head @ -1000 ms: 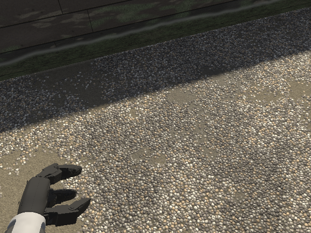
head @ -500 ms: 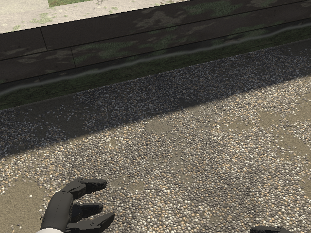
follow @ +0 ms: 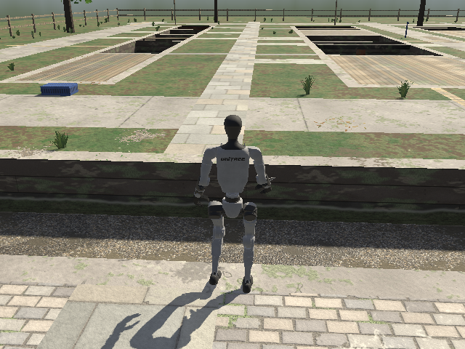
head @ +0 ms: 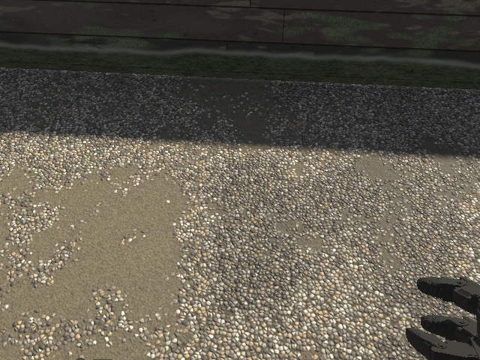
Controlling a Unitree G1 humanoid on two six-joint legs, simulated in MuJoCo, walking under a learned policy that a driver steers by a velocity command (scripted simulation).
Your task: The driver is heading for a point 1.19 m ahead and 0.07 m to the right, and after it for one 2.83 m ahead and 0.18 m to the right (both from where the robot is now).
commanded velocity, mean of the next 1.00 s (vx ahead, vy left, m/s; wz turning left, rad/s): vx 1.00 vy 0.00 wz -0.16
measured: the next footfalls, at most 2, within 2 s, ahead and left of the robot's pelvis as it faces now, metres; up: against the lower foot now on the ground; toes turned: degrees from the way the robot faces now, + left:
left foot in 0.22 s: +0.06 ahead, +0.17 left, +0.00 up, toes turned +15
right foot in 0.78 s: +0.18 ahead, -0.03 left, +0.00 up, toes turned -18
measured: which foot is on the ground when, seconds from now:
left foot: up 0.00-0.20, down 0.22-0.80, up 0.82-1.00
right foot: down 0.00-0.24, up 0.26-0.76, down 0.78-1.00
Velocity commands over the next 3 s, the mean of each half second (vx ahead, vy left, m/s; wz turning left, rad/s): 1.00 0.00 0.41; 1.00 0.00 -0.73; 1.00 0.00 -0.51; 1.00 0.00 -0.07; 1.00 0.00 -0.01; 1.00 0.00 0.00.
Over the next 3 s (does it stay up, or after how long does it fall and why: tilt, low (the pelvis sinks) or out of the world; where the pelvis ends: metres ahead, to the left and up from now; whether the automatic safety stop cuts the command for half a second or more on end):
stays up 0.13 0.09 0.01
